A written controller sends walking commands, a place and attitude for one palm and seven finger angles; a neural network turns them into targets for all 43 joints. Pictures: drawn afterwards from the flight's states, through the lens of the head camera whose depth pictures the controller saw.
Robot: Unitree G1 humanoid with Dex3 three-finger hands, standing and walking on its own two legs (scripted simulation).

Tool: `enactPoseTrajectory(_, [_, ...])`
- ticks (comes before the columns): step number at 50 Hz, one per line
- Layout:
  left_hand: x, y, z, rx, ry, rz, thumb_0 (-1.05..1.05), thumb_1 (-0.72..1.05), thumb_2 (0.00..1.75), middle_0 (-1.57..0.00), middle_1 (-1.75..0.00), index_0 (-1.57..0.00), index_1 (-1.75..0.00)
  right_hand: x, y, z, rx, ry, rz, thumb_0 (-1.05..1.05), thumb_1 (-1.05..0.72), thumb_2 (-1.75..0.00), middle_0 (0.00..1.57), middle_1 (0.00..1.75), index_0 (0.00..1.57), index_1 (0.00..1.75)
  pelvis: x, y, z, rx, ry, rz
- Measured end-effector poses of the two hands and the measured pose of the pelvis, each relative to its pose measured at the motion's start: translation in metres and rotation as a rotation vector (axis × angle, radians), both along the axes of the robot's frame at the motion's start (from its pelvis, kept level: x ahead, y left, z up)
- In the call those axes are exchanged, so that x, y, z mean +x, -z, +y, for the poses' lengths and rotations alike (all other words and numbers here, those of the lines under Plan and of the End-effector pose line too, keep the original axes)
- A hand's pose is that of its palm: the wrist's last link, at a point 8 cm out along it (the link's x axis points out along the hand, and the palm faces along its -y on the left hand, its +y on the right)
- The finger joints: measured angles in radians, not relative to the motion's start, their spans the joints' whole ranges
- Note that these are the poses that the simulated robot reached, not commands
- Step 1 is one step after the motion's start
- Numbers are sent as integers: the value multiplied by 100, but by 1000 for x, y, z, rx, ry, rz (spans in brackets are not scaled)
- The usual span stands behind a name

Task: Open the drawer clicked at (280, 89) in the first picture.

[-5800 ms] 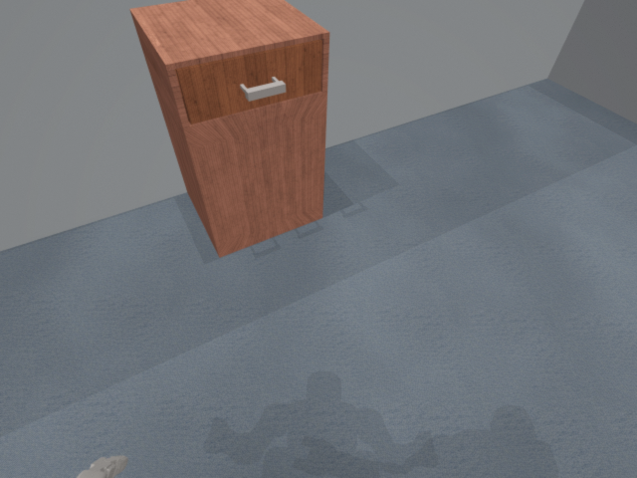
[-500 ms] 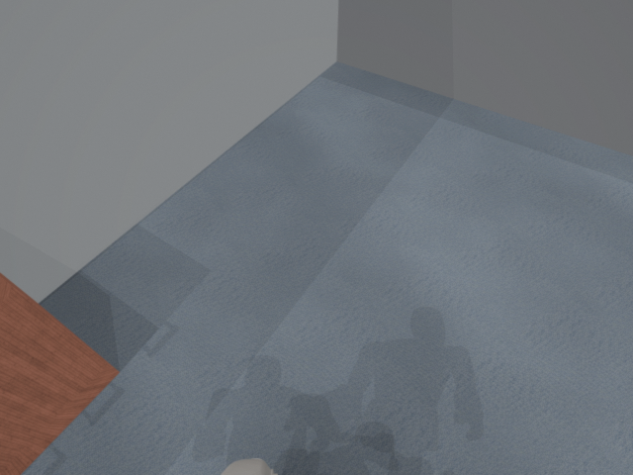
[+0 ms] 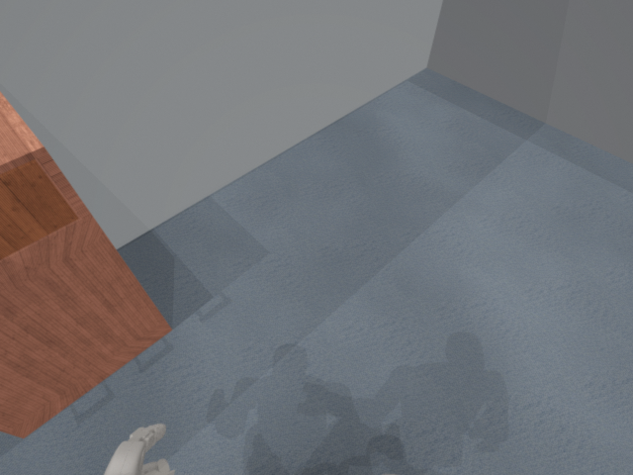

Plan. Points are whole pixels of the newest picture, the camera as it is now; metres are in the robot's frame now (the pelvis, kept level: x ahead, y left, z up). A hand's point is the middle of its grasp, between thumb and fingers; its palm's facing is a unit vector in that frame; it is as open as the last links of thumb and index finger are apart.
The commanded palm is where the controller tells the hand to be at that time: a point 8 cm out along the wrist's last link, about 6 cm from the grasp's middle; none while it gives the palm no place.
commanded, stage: turn to face it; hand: left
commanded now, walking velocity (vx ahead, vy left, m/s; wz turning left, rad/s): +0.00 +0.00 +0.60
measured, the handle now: out of the picture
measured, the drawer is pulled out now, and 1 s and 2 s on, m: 0.00 0.00 0.00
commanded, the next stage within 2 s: take the last steps up to it in 1.14 s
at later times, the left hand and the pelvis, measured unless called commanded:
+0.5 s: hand out of the picture -0.05 +0.24 -0.19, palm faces +0.37 -0.90 -0.25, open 7.4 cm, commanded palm none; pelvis -0.03 +0.02 -0.02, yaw +20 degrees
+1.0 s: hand out of the picture -0.03 +0.24 -0.14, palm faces +0.55 -0.79 -0.28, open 7.4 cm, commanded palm none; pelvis -0.03 +0.00 -0.01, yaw +34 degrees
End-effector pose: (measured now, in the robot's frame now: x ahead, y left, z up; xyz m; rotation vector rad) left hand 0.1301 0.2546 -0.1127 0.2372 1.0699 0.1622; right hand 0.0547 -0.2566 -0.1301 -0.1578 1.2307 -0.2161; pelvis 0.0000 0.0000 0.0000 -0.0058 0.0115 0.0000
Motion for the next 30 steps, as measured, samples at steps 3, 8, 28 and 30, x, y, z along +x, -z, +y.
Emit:
enactPoseTrajectory(3, [-4,-3,-13,17,-16,-46,0,90,89,-20,-30,-20,-30,-3,15,-12,23,-14,17,0,-90,-90,20,30,21,30,-3,7,-13,11,-36,-1])
enactPoseTrajectory(8, [-40,-13,-24,25,-83,-33,0,90,89,-21,-30,-20,-30,3,17,-24,35,-68,45,0,-91,-90,20,30,20,30,-7,1,-20,26,-114,-26])
enactPoseTrajectory(28, [-226,45,39,-66,-464,235,1,90,89,-20,-30,-20,-30,101,-15,70,-64,-447,-95,0,-91,-90,19,30,20,30,-31,13,28,0,-361,-24])
enactPoseTrajectory(30, [-230,39,45,-69,-484,230,1,90,89,-20,-30,-20,-30,101,-21,79,-68,-465,-102,0,-91,-90,20,30,20,30,-33,7,32,-13,-383,-25])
